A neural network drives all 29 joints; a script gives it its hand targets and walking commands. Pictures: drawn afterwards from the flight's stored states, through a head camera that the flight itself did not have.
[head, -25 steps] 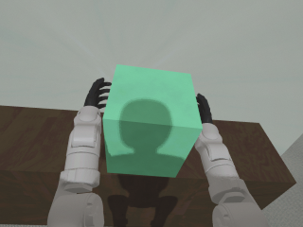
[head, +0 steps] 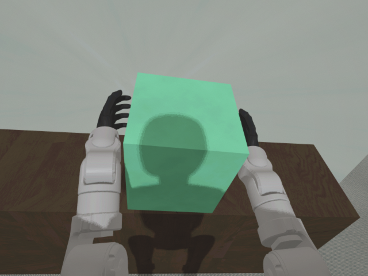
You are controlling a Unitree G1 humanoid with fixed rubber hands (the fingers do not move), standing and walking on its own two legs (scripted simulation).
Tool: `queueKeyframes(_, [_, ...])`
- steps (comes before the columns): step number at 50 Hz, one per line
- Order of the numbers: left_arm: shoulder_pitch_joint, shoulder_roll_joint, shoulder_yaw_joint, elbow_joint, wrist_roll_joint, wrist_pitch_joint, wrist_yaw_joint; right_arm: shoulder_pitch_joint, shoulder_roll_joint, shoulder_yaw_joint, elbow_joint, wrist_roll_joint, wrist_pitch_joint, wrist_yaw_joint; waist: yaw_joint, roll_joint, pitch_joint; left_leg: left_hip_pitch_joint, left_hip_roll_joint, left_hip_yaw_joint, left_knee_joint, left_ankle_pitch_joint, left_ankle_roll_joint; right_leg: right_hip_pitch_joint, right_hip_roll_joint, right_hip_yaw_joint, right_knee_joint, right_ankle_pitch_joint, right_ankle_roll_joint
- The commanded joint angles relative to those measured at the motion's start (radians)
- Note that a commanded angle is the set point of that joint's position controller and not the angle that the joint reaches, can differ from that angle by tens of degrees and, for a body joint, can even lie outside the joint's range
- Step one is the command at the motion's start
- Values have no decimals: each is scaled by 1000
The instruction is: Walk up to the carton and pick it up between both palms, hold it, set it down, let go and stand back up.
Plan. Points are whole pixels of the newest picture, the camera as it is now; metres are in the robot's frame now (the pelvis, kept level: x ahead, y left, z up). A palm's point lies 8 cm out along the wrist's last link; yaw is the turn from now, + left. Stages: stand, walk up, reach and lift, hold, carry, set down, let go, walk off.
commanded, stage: reach and lift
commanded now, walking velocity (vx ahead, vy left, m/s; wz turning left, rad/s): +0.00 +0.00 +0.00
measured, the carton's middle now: (177, 148) +0.37 +0.00 +0.10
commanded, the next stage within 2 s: hold in 0.34 s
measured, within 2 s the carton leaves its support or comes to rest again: neither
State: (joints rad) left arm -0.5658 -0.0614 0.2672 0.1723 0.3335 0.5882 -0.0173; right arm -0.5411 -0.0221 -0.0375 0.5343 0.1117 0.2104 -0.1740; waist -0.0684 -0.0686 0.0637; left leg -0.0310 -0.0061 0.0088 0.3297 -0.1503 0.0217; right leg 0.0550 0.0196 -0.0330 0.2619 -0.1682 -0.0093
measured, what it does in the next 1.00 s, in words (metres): stands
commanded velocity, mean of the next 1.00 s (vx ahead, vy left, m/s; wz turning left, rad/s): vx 0.00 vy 0.00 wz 0.00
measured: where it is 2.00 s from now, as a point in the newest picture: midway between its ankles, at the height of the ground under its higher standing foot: outside the picture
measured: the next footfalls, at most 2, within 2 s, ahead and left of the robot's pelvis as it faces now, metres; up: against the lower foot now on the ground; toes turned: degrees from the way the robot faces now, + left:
none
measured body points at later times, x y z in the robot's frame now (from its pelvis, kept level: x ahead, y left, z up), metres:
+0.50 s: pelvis +0.00 -0.01 +0.00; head -0.03 +0.02 +0.45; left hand +0.37 +0.15 +0.18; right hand +0.36 -0.15 +0.15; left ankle +0.03 +0.10 -0.75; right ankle +0.00 -0.11 -0.75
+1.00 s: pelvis -0.01 -0.01 +0.00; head -0.06 +0.02 +0.44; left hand +0.36 +0.15 +0.20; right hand +0.35 -0.15 +0.18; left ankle +0.03 +0.10 -0.75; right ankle +0.00 -0.11 -0.75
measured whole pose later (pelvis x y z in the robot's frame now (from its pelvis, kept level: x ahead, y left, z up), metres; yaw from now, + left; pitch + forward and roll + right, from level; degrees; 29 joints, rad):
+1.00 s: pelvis -0.01 -0.01 +0.00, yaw +0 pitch -10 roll +0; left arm -0.62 -0.04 0.31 0.09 0.36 0.70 -0.07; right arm -0.60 0.00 -0.04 0.46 0.12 0.32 -0.20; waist -0.07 -0.08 0.05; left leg -0.02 0.01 0.00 0.32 -0.13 0.01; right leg 0.05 0.03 -0.04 0.29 -0.17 -0.03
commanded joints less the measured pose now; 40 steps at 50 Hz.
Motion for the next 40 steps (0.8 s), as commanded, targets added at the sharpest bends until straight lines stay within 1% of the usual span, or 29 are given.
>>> queueKeyframes(1, [-502,-496,-449,-83,-132,-12,-145,-827,503,350,-402,62,-102,100,2,70,-414,202,-4,11,-17,248,-12,-39,29,-47,-27,224,48])
queueKeyframes(2, [-543,-494,-460,-116,-144,-16,-142,-850,517,380,-461,71,-105,99,9,59,-474,212,-6,5,7,275,-5,-14,32,-43,-14,260,49])
queueKeyframes(4, [-521,-503,-486,-130,-158,-13,-139,-797,508,384,-431,68,-97,92,-7,90,-475,242,-2,3,14,334,-28,-30,36,-56,-13,287,42])
queueKeyframes(6, [-509,-529,-503,-123,-160,-7,-134,-808,491,384,-470,75,-93,92,-13,114,-500,247,-3,1,26,314,-36,-46,35,-43,-24,246,37])
queueKeyframes(7, [-478,-524,-501,-129,-162,2,-135,-792,486,386,-508,81,-91,89,-17,95,-483,245,-3,0,22,325,-31,-23,33,-41,-19,279,39])
queueKeyframes(9, [-467,-496,-467,-122,-135,14,-139,-771,476,385,-433,86,-69,88,-2,115,-426,242,-9,8,18,330,-38,-32,38,-42,-18,269,40])
queueKeyframes(10, [-491,-492,-487,-159,-143,19,-146,-752,470,380,-409,89,-64,89,-25,106,-422,247,-5,6,16,331,-37,-26,36,-45,-21,272,40])
queueKeyframes(12, [-476,-482,-470,-126,-134,37,-151,-765,450,359,-420,78,-56,91,-15,111,-376,193,-6,14,1,256,-35,-38,32,-43,-29,196,36])
queueKeyframes(14, [-505,-470,-473,-161,-136,35,-150,-759,456,352,-398,82,-48,93,-19,120,-376,222,-2,8,-1,286,-33,-51,34,-42,-26,218,40])
queueKeyframes(15, [-477,-487,-468,-163,-136,40,-149,-786,477,374,-449,86,-57,93,-4,92,-401,216,7,7,9,320,-33,-26,41,-46,-20,242,33])
queueKeyframes(16, [-523,-491,-480,-160,-141,42,-152,-775,458,362,-400,83,-51,93,-19,107,-407,249,9,-2,4,303,-38,-51,42,-45,-29,178,30])
queueKeyframes(17, [-481,-469,-471,-138,-128,52,-150,-826,466,378,-466,92,-61,90,11,106,-412,235,1,8,9,319,-26,-40,33,-38,-30,219,35])
queueKeyframes(18, [-470,-472,-463,-156,-125,51,-151,-766,471,377,-426,81,-52,87,1,107,-401,241,3,8,9,335,-37,-35,37,-47,-27,252,32])
queueKeyframes(19, [-458,-481,-480,-182,-140,52,-154,-791,477,388,-491,93,-57,81,-5,81,-414,237,-2,13,12,363,-32,-8,37,-42,-27,290,32])
queueKeyframes(22, [-504,-477,-460,-186,-137,46,-162,-785,471,368,-456,87,-49,77,-22,92,-409,227,-10,12,7,309,-29,-25,28,-45,-32,269,43])
queueKeyframes(23, [-500,-445,-443,-186,-119,49,-164,-780,479,377,-438,83,-45,79,-3,89,-395,215,-7,15,-2,296,-19,-13,29,-42,-28,250,45])
queueKeyframes(24, [-525,-458,-475,-191,-151,46,-163,-778,483,375,-463,83,-43,80,-20,84,-410,215,-7,11,-5,297,-23,-12,35,-46,-23,251,42])
queueKeyframes(25, [-494,-470,-485,-214,-151,46,-159,-803,491,403,-527,94,-60,80,-6,84,-455,228,-9,9,3,318,-16,-13,36,-49,-21,273,45])
queueKeyframes(26, [-488,-483,-505,-213,-174,41,-161,-799,498,405,-540,87,-58,72,-36,76,-507,231,-6,9,23,364,-29,21,35,-51,-9,344,41])
queueKeyframes(27, [-482,-471,-480,-183,-154,48,-160,-748,488,393,-484,77,-44,68,-37,109,-438,219,-12,12,13,308,-31,4,23,-39,-16,321,46])
queueKeyframes(29, [-527,-445,-465,-176,-152,47,-170,-775,483,349,-455,71,-37,73,-35,98,-406,185,-17,27,-16,210,-19,-24,11,-35,-25,215,48])
queueKeyframes(30, [-533,-437,-448,-178,-136,54,-166,-811,493,379,-469,88,-42,81,-2,102,-405,157,-14,27,-18,166,-7,-17,6,-31,-22,205,50])
queueKeyframes(32, [-537,-447,-433,-124,-122,60,-169,-822,488,328,-418,52,-42,88,-10,98,-391,158,-2,32,-37,135,-10,-42,18,-45,-33,125,39])
queueKeyframes(34, [-584,-428,-436,-161,-136,48,-166,-827,507,349,-405,63,-33,84,-9,81,-394,154,-8,30,-33,154,-2,-34,9,-33,-26,181,48])
queueKeyframes(35, [-571,-467,-476,-237,-165,47,-166,-834,529,378,-493,88,-51,79,-3,92,-515,185,-9,26,-4,252,-14,9,26,-44,-6,263,42])
queueKeyframes(36, [-551,-462,-457,-192,-152,50,-163,-849,518,405,-501,99,-39,70,10,77,-489,167,-17,23,0,236,1,27,15,-36,-10,275,53])
queueKeyframes(37, [-544,-457,-454,-172,-155,57,-164,-865,522,394,-504,100,-38,67,5,87,-481,168,-19,28,-1,234,-5,22,12,-31,-12,290,60])
queueKeyframes(38, [-524,-450,-435,-138,-143,67,-167,-864,514,398,-485,105,-26,65,2,61,-432,170,-16,23,-15,209,4,0,18,-31,-21,268,60])
queueKeyframes(40, [-526,-456,-437,-146,-131,87,-177,-861,509,372,-494,95,-22,64,-8,90,-430,167,-16,28,-20,189,0,1,24,-39,-22,213,49])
